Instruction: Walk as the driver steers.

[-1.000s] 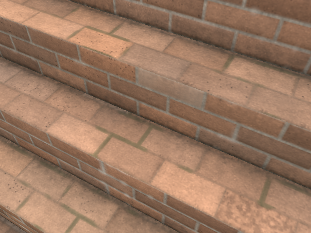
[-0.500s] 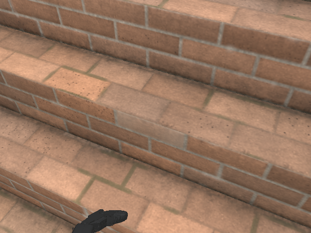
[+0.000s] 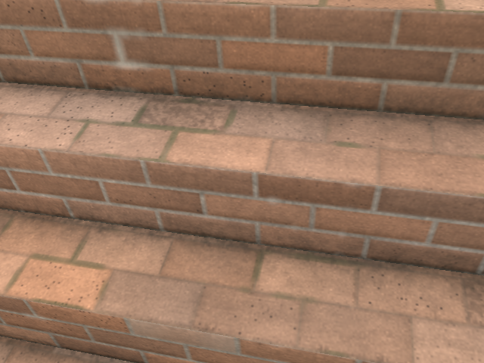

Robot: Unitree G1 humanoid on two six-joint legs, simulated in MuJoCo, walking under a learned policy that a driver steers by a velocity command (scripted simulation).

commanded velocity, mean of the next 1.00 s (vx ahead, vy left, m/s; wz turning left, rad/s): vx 0.12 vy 0.00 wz -0.10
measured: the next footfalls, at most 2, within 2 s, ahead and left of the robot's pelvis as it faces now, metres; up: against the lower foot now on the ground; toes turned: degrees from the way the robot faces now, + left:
left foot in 0.08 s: +0.10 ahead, +0.14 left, +0.00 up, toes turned +1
right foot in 0.48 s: +0.09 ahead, -0.17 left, +0.27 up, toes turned -16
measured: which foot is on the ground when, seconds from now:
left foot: up 0.00-0.06, down 0.08-0.64, up 0.66-0.84, down 0.86-1.00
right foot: down 0.00-0.08, up 0.10-0.46, down 0.48-0.52, up 0.54-0.62, down 0.64-0.94, up 0.96-1.00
